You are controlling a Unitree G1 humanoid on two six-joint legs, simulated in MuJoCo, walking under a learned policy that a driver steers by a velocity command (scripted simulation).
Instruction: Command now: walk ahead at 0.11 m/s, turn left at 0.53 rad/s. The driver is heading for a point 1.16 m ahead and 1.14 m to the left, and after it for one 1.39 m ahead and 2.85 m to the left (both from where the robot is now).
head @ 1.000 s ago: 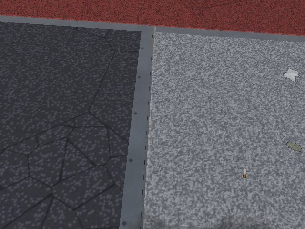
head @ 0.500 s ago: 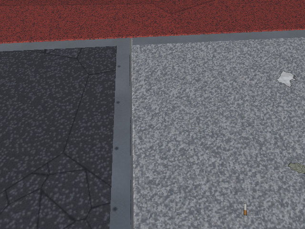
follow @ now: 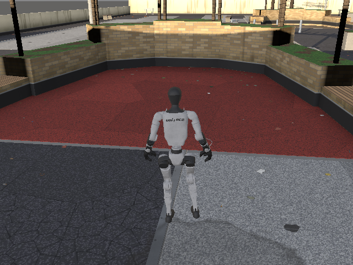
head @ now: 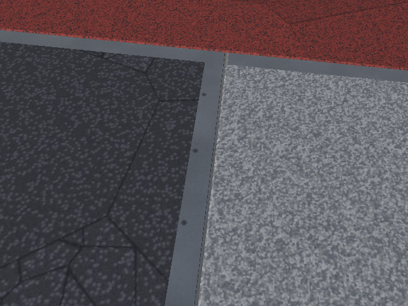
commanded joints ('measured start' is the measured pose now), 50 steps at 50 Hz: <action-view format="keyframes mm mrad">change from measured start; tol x32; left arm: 1 29 77 25 -55 -6 -10 0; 33 291 66 25 -15 15 -81 -27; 50 -164 82 15 -117 -16 -123 -66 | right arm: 1 -33 -159 -46 -88 5 6 -18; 50 151 -160 -50 -1 28 -63 -1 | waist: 1 19 144 -171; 28 122 -106 66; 34 -92 240 -479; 50 -40 95 -15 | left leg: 1 82 222 -286 -146 -154 143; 8 -151 92 -263 141 -557 33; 16 -474 145 28 687 -101 -97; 31 120 50 254 98 -62 46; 34 855 466 -738 -147 -303 339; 39 297 295 -264 -210 47 212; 50 154 232 -198 -187 10 145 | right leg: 1 103 28 -19 -85 46 1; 7 419 13 -47 -486 53 -81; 10 579 -402 535 -683 -372 -316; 27 607 -277 -177 -705 247 -214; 31 596 -252 -309 -336 888 -157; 32 415 -216 -326 -87 800 -121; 33 -49 -74 -307 315 -22 -50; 35 -268 -32 -30 512 -184 -65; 50 103 -1 -61 -337 409 -30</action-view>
